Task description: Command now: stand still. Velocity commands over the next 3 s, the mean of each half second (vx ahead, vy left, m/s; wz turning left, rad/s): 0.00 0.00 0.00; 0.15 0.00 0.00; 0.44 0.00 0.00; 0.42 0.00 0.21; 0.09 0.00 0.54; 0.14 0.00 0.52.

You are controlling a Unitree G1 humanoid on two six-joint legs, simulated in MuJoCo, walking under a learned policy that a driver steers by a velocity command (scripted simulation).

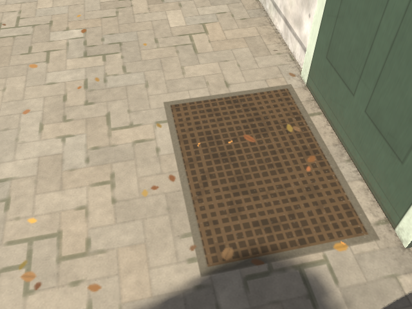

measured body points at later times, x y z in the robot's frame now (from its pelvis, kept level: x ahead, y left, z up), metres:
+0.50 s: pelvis +0.00 +0.00 +0.00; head +0.01 +0.00 +0.45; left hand -0.01 +0.23 -0.15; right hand +0.03 -0.24 -0.16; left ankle +0.04 +0.14 -0.73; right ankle -0.04 -0.11 -0.73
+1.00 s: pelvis +0.07 +0.04 +0.00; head +0.07 +0.05 +0.45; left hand +0.07 +0.29 -0.15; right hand +0.05 -0.21 -0.14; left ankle +0.04 +0.12 -0.73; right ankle -0.02 -0.10 -0.66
